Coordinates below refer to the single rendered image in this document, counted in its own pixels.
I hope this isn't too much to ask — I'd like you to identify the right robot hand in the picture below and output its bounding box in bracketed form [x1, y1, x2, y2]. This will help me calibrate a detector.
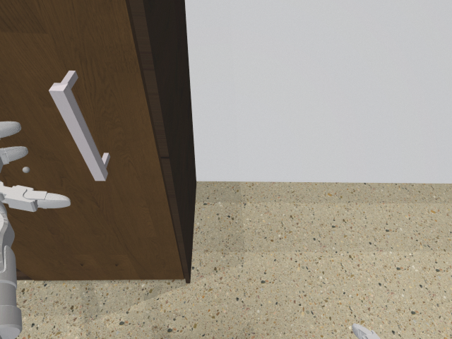
[352, 323, 380, 339]

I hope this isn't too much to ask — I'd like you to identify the left robot hand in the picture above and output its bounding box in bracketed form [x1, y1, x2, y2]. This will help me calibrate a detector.
[0, 121, 71, 212]

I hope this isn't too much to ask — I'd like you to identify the left robot forearm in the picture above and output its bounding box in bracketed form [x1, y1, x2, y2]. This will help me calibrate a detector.
[0, 201, 23, 339]

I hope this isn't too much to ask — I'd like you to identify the handle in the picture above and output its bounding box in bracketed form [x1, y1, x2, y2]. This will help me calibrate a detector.
[49, 71, 110, 181]

